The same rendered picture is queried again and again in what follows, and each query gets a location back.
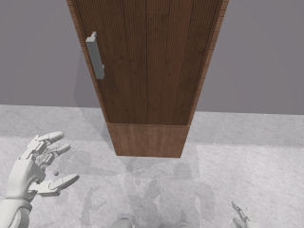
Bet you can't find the robot left forearm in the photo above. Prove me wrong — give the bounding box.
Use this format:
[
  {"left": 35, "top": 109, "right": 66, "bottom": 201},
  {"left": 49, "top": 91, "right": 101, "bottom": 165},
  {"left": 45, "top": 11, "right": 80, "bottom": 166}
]
[{"left": 0, "top": 198, "right": 32, "bottom": 228}]

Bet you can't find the left robot hand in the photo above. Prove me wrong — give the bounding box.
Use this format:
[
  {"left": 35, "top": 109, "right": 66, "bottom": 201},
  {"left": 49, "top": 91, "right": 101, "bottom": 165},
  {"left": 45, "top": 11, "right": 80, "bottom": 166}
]
[{"left": 5, "top": 131, "right": 80, "bottom": 203}]

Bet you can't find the cupboard door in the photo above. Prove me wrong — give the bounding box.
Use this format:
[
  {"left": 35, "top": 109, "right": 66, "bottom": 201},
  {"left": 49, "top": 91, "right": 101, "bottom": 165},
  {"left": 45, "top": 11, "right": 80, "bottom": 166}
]
[{"left": 71, "top": 0, "right": 223, "bottom": 126}]

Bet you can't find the handle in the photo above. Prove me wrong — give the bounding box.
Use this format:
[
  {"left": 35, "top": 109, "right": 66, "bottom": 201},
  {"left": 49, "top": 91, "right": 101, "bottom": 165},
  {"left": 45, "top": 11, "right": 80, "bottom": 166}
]
[{"left": 85, "top": 31, "right": 105, "bottom": 80}]

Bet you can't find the right robot hand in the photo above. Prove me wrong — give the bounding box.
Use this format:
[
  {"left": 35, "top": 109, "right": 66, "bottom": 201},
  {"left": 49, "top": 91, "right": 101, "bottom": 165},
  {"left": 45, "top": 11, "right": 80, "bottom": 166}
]
[{"left": 231, "top": 200, "right": 261, "bottom": 228}]

